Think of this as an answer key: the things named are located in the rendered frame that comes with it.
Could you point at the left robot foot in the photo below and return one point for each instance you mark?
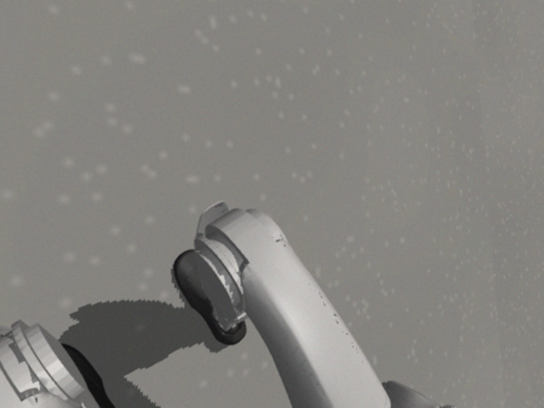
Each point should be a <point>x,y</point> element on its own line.
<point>91,377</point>

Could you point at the right robot foot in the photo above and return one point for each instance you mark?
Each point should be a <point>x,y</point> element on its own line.
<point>185,273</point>

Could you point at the right robot hand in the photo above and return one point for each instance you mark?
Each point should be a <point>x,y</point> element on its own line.
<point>402,396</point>

